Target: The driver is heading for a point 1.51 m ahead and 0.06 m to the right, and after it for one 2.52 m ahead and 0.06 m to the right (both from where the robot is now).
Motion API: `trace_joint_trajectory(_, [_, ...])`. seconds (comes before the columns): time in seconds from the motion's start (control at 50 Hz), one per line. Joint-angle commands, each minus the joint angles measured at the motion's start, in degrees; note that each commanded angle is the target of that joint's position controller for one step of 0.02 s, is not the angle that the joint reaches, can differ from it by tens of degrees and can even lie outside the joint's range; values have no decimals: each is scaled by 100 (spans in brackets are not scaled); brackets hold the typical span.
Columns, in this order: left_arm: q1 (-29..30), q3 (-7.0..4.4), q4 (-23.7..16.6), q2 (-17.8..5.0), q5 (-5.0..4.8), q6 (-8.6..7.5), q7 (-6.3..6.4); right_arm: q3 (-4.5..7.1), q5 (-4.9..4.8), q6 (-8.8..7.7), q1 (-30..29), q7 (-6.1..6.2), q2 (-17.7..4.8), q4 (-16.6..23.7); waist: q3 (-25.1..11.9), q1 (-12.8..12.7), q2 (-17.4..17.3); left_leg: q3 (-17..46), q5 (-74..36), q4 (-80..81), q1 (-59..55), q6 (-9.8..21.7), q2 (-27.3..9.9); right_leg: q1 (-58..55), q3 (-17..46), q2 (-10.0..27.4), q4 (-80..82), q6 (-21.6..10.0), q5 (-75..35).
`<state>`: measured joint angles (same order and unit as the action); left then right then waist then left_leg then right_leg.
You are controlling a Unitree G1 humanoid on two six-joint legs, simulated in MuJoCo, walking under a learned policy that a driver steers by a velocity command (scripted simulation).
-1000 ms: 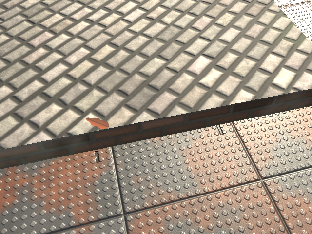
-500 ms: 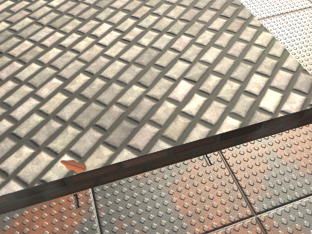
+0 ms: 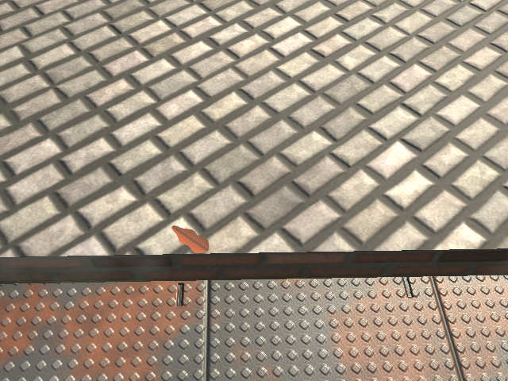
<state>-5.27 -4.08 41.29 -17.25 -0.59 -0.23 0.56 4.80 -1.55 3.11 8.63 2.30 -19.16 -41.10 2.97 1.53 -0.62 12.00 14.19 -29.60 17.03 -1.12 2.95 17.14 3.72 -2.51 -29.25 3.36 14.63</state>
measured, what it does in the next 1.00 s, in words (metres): walks ahead: right foot, then left foot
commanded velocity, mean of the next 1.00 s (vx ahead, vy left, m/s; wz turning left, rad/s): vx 0.34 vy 0.00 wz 0.03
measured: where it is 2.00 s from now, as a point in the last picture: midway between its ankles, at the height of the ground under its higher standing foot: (279, 243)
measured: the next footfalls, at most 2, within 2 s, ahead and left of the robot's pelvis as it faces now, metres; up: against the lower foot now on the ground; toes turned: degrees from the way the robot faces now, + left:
right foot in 0.02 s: +0.05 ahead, -0.12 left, +0.00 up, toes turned +5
left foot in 0.46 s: +0.08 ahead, +0.17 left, +0.00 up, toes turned +13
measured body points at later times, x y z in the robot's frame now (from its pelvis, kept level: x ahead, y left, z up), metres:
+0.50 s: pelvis +0.06 +0.05 +0.00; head +0.08 +0.07 +0.45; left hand +0.04 +0.35 -0.13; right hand +0.29 -0.17 -0.09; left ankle +0.04 +0.16 -0.74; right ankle +0.01 -0.11 -0.71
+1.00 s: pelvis +0.30 +0.07 -0.02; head +0.35 +0.07 +0.43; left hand +0.52 +0.32 -0.10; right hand +0.34 -0.22 -0.14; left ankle +0.10 +0.19 -0.64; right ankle +0.39 +0.00 -0.74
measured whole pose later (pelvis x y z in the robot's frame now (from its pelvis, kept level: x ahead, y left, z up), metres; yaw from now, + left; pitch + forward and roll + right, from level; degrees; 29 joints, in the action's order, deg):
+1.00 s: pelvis +0.30 +0.07 -0.02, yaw -3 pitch +2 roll +0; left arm -4.8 -3.4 36.3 -17.4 -0.9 -3.2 -2.5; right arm 2.7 -0.5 -4.6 18.4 1.0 -17.0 -45.1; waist 3.9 1.6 0.1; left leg -2.4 26.4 -64.4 10.9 -0.6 -1.3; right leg 27.9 -2.7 -5.0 -35.1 -7.4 9.6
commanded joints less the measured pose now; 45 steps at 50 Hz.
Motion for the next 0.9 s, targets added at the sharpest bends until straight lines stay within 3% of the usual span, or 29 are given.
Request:
trace_joint_trajectory(0.02, [-579,-320,-278,-1072,135,-83,63,72,109,-65,5,7,-434,422,-1007,-121,246,580,427,-926,473,385,-319,-1521,1124,1419,1095,-612,-1410])
trace_joint_trajectory(0.04, [-441,-364,-295,-1363,336,-57,31,92,85,-126,126,-7,-440,574,-752,30,1642,-246,2356,-2032,1507,98,388,-1285,2572,2490,1328,-1619,-2160])
trace_joint_trajectory(0.06, [-287,-281,-418,-1080,357,-108,32,219,124,-167,268,-12,-892,465,-694,7,1253,-149,2329,-3236,1600,-64,-51,-1050,2646,2725,1398,-2023,-2021])
trace_joint_trajectory(0.08, [-18,-188,-471,-746,303,-138,57,321,52,-140,289,-26,-1105,332,-530,84,847,-187,1916,-3666,1580,-111,-143,-848,1966,2353,1324,-1822,-1757])
trace_joint_trajectory(0.1, [96,-166,-481,-668,218,-142,79,328,56,-77,400,-9,-1014,212,-484,131,651,-339,1457,-3761,1640,-174,-260,-866,1422,1944,1398,-1516,-761])
trace_joint_trajectory(0.12, [53,-152,-435,-632,116,-143,123,294,85,-47,313,-16,-892,235,-378,20,746,-439,1032,-3814,1904,-232,-348,-980,1238,1784,1539,-1397,8])
trace_joint_trajectory(0.14, [-96,-141,-380,-658,77,-138,174,240,77,-58,167,-61,-732,312,-287,-99,873,-589,781,-3801,2045,-274,-414,-1012,1064,1673,1702,-1360,471])
trace_joint_trajectory(0.2, [-632,-168,-271,-742,91,-157,251,145,15,-178,-352,-165,-533,593,-255,-489,940,-864,540,-3155,2391,-344,-538,-1547,910,1744,1985,-1407,1042])
trace_joint_trajectory(0.26, [-912,-225,-170,-885,49,-236,207,47,75,-296,-480,-228,-310,715,-336,-594,823,-921,497,-2352,2183,-296,-644,-1741,784,1900,2073,-1479,967])
trace_joint_trajectory(0.32, [-838,-260,-119,-971,-3,-307,78,-58,77,-402,-357,-309,-145,664,-196,-506,888,-1215,484,-1361,1276,-81,-629,-1149,313,1802,2166,-1439,686])
trace_joint_trajectory(0.38, [-954,-287,15,-1066,-104,-337,-68,-64,49,-469,-250,-367,-241,604,-82,-426,903,-1454,389,-510,465,135,-502,-793,149,1817,2002,-1452,578])
trace_joint_trajectory(0.42, [-912,-243,93,-1003,-191,-304,-139,-37,49,-494,264,-375,-258,386,-131,-70,701,-1638,-92,295,-687,312,-301,-214,16,1725,1507,-1328,514])
trace_joint_trajectory(0.44, [-963,-140,157,-764,-154,-314,-173,51,16,-495,826,-330,-412,191,-329,208,537,-1549,-59,440,-1630,412,-257,281,-114,1549,971,-1162,330])
trace_joint_trajectory(0.46, [-774,34,83,-324,-42,-353,-226,165,41,-507,1605,-258,-744,53,-697,597,-152,-471,159,821,-2701,630,-1073,1040,-611,1033,-618,-769,426])
trace_joint_trajectory(0.48, [-664,138,-331,-9,23,-471,-235,320,123,-520,1902,-219,-1575,107,-986,538,-1659,1827,770,1347,-3472,1441,-2545,2747,-871,335,-2592,-424,1762])
trace_joint_trajectory(0.5, [-488,-19,-305,-605,-135,-530,-182,262,173,-630,1845,-244,-1205,113,-818,710,-961,2319,1587,1687,-2907,1832,-2751,3199,-94,507,-3634,-440,1886])
trace_joint_trajectory(0.52, [-485,-89,-291,-801,-259,-529,-197,128,165,-720,1536,-265,-819,138,-362,509,-912,1724,1923,1792,-2596,1614,-2487,3404,154,708,-3836,-580,1321])
trace_joint_trajectory(0.54, [-576,-93,-203,-769,-243,-497,-197,42,146,-779,1185,-284,-548,158,-129,313,-904,1129,1593,1911,-2292,1411,-2196,3333,129,849,-3768,-591,781])
trace_joint_trajectory(0.56, [-605,-102,-141,-734,-158,-461,-185,-12,127,-804,913,-293,-384,168,74,187,-832,620,910,2033,-2002,1258,-2028,3212,211,901,-3565,-543,368])
trace_joint_trajectory(0.6, [-725,-85,-48,-554,-116,-385,-191,-29,207,-875,710,-263,-288,167,137,5,-717,-249,-416,2178,-1605,1039,-1762,2802,264,882,-3427,-435,-326])
trace_joint_trajectory(0.66, [-676,-36,-77,-329,-102,-336,-191,2,257,-943,762,-210,-312,96,72,-36,-419,-1073,-1655,2237,-1547,1009,-1646,2762,273,748,-2935,-260,-1010])
trace_joint_trajectory(0.72, [-149,51,-304,-164,-52,-354,-257,20,222,-945,733,-156,-417,37,217,86,-358,-1717,-1875,2399,-1264,908,-1484,2286,-135,680,-1678,-239,-1808])
trace_joint_trajectory(0.78, [461,144,-584,-15,-44,-385,-372,59,163,-915,1053,-103,-567,-151,380,297,-234,-1992,-2274,2360,-1489,867,-1617,2096,-458,621,-898,-390,-1975])
trace_joint_trajectory(0.82, [648,134,-748,-83,-65,-396,-454,88,124,-844,1161,-89,-672,-244,352,271,-245,-2100,-3070,2037,-1949,812,-1744,2112,-599,513,-591,-576,-1662])
trace_joint_trajectory(0.86, [512,58,-829,-277,-72,-374,-496,134,117,-750,1103,-46,-838,-242,9,51,-450,-2215,-5009,1338,-2363,716,-1820,1759,-847,238,-563,-826,-1110])
trace_joint_trajectory(0.9, [-294,-108,-698,-617,-81,-327,-466,176,129,-624,992,22,-983,-162,-604,-448,-618,-2261,-6576,-58,-2458,648,-1806,752,-1050,-153,-589,-1131,-524])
